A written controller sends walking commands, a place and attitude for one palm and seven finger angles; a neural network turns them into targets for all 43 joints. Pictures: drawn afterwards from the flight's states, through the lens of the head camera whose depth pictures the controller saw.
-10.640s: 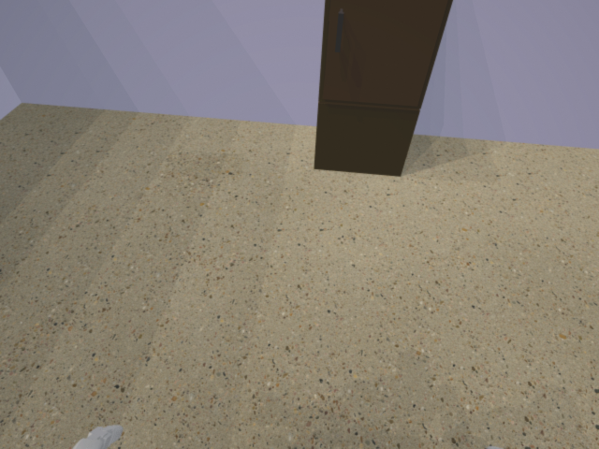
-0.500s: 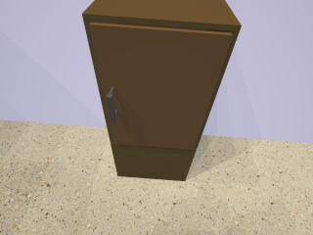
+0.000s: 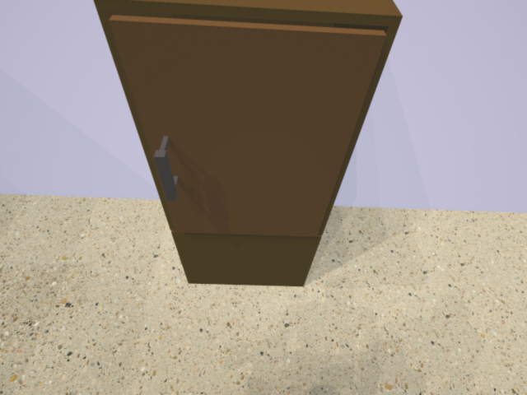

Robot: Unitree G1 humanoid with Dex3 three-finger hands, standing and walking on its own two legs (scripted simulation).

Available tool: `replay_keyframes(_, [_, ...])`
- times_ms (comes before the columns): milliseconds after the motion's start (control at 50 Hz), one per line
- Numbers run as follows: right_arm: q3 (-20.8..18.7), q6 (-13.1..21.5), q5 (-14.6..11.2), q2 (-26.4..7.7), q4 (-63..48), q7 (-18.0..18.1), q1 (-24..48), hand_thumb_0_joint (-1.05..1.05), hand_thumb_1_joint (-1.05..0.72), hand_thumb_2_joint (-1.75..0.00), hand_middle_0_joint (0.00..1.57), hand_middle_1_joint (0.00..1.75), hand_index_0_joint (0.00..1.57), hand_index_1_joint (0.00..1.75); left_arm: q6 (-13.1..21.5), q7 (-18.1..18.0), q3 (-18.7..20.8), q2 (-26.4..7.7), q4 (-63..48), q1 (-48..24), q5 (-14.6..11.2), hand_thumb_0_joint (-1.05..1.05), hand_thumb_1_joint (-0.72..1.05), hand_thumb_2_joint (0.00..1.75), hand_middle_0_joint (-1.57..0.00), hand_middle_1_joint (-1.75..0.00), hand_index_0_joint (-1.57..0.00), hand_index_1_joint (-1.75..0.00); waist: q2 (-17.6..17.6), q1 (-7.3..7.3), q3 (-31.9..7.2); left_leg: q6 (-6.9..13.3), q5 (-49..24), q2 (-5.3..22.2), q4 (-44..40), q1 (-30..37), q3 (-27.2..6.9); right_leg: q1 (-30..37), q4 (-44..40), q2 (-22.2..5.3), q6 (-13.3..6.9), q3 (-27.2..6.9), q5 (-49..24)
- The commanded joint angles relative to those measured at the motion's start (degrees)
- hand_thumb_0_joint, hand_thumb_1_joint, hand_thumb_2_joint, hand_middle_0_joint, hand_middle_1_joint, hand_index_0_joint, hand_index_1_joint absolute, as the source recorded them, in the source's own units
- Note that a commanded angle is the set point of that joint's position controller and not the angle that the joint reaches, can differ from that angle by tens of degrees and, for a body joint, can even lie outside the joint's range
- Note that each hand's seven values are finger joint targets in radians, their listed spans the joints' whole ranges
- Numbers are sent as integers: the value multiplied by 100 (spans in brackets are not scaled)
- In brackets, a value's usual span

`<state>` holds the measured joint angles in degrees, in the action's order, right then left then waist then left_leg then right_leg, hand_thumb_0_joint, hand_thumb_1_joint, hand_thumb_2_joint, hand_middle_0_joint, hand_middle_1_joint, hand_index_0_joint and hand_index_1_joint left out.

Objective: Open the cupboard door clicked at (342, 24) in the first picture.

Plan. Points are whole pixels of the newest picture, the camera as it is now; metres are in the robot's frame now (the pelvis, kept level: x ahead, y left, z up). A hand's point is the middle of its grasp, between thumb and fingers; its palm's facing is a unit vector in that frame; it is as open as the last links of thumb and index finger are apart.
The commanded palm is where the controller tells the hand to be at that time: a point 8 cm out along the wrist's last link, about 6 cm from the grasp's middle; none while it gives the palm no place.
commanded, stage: come to a stop and stand still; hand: left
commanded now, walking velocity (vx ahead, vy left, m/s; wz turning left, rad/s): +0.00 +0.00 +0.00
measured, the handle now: (168, 169) +0.54 +0.23 -0.04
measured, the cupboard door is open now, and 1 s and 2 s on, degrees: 0 0 0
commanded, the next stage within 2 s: look again from close up in 0.76 s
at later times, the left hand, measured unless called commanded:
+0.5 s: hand out of the picture +0.00 +0.11 -0.15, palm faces +0.04 -0.97 -0.26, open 7.4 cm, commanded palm none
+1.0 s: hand out of the picture -0.04 +0.10 -0.17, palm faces +0.07 -0.98 -0.19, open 7.4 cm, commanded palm none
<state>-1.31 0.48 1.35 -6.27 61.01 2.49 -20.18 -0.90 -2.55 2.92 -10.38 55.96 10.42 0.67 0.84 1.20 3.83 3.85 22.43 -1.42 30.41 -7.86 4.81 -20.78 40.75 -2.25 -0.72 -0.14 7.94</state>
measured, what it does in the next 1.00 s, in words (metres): shifts its weight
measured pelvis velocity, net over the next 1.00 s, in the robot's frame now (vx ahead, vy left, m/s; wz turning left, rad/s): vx -0.03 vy -0.06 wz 0.02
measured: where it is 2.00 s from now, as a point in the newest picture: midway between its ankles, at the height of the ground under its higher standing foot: outside the picture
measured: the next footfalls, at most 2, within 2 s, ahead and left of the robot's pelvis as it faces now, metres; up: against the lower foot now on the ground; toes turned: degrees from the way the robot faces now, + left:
none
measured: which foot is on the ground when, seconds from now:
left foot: down 0.00-1.00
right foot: down 0.00-1.00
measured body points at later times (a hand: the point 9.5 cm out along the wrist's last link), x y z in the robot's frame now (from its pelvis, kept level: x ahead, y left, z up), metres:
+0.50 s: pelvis -0.03 -0.07 +0.01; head -0.03 -0.11 +0.45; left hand +0.00 +0.16 -0.13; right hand -0.03 -0.30 -0.17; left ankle -0.06 +0.07 -0.73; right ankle +0.00 -0.15 -0.73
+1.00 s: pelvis -0.03 -0.06 +0.01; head -0.03 -0.07 +0.46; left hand -0.04 +0.16 -0.15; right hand -0.08 -0.26 -0.16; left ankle -0.06 +0.07 -0.73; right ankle +0.00 -0.15 -0.73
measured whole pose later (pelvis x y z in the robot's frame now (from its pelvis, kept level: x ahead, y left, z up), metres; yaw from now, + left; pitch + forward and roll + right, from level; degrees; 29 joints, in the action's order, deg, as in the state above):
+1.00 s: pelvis -0.03 -0.06 +0.01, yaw +1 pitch -2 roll +0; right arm 0.9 1.3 1.2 -5.8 66.3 1.7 -22.4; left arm 0.8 -1.7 0.6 -7.6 64.4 16.8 0.4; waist -0.6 0.2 1.5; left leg -1.6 16.3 1.8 25.7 -7.9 1.0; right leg -13.7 27.0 0.2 -2.5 4.2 11.9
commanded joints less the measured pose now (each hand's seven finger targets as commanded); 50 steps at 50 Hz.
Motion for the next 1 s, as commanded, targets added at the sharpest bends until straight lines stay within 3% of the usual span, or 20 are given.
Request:
replay_keyframes(0, [-110,215,3,-646,-640,57,-310,0,-90,-90,20,30,20,30,213,14,-40,-527,-123,449,-40,0,90,90,-20,-30,-20,-30,-1396,60,-452,-440,-4184,618,-399,-182,-666,686,-135,-440,-330,-255,-2217])
replay_keyframes(20, [-116,240,18,-773,-594,82,-311,0,-90,-90,20,30,20,30,192,28,-79,-523,-165,294,-17,0,90,90,-20,-30,-20,-30,-1972,52,-80,-396,-5665,924,-545,173,-917,125,-131,-92,-101,57,-363])
replay_keyframes(40, [-135,193,-16,-866,-515,88,-442,0,-90,-90,20,30,20,30,179,23,-75,-521,-150,166,14,0,90,90,-20,-30,-20,-30,-1720,66,-74,-337,-6824,1166,-360,382,-999,-42,-40,156,-87,232,776])
replay_keyframes(60, [-143,158,-39,-989,-523,71,-503,0,-90,-90,20,30,20,30,151,2,-68,-457,-120,222,0,0,90,90,-20,-30,-20,-30,-1069,3,-231,-317,-7343,1222,-248,632,-1018,15,-115,256,-135,373,1004])
replay_keyframes(80, [-157,145,-67,-1121,-563,45,-255,0,-90,-90,20,30,20,30,172,-2,-67,-381,0,572,-5,0,90,90,-20,-30,-20,-30,-715,-209,-403,-213,-6847,1149,77,604,-774,417,-604,185,-181,320,463])
replay_keyframes(100, [-140,123,-105,-1095,-677,34,-35,0,-90,-90,20,30,20,30,228,-7,-65,-432,141,949,-13,0,90,90,-20,-30,-20,-30,45,-306,-536,-190,-5405,923,412,159,-646,977,-963,-3,-285,-55,-965])
replay_keyframes(120, [-116,88,-118,-982,-742,33,-8,0,-90,-90,20,30,20,30,276,-19,-73,-541,207,995,-10,0,90,90,-20,-30,-20,-30,646,-206,-532,-247,-2912,658,544,-298,-486,1206,-1156,-563,-450,-642,-2010])
replay_keyframes(140, [-72,33,-89,-736,-721,-4,-34,0,-90,-90,20,30,20,30,286,-4,-106,-624,236,757,1,0,90,90,-20,-30,-20,-30,1075,-28,-299,-311,-558,352,366,-548,-334,1057,-1450,-979,-602,-997,-2378])
replay_keyframes(160, [-70,-11,-55,-653,-660,-24,-86,0,-90,-90,20,30,20,30,283,8,-147,-627,185,525,9,0,90,90,-20,-30,-20,-30,1280,110,-87,-306,248,322,109,-459,-371,679,-1624,-1026,-614,-1010,-1875])
replay_keyframes(200, [-48,8,-27,-671,-502,-60,-192,0,-90,-90,20,30,20,30,248,41,-185,-565,45,208,12,0,90,90,-20,-30,-20,-30,609,200,225,-270,-420,395,-467,-120,-505,47,-1707,-681,-431,-822,-107])
replay_keyframes(220, [-33,35,-6,-725,-450,-70,-193,0,-90,-90,20,30,20,30,262,57,-181,-539,21,220,-9,0,90,90,-20,-30,-20,-30,228,148,227,-236,-754,480,-612,-103,-582,108,-1713,-490,-335,-739,162])
replay_keyframes(260, [-25,73,-11,-785,-400,-83,-73,0,-90,-90,20,30,20,30,288,67,-148,-613,45,297,-18,0,90,90,-20,-30,-20,-30,-253,60,7,-240,-1003,551,-696,-122,-586,434,-1715,-412,-281,-660,100])
replay_keyframes(380, [18,28,-32,-787,-251,-116,-110,0,-90,-90,20,30,20,30,300,81,-133,-668,181,475,-10,0,90,90,-20,-30,-20,-30,416,22,26,-281,-510,456,-675,-207,-464,565,-2286,-532,-315,-844,933])
replay_keyframes(540, [86,7,-37,-617,139,-136,-411,0,-90,-90,20,30,20,30,299,82,-105,-621,349,618,-20,0,90,90,-20,-30,-20,-30,129,5,116,-305,-560,481,-700,-253,-432,449,-2675,-549,-336,-808,1763])
replay_keyframes(980, [143,142,-49,-429,427,-54,-708,0,-90,-90,20,30,20,30,268,74,-181,-258,667,938,-29,0,90,90,-20,-30,-20,-30,-240,-124,257,-254,-827,659,-1124,-806,-722,897,-1972,-349,-242,-273,712])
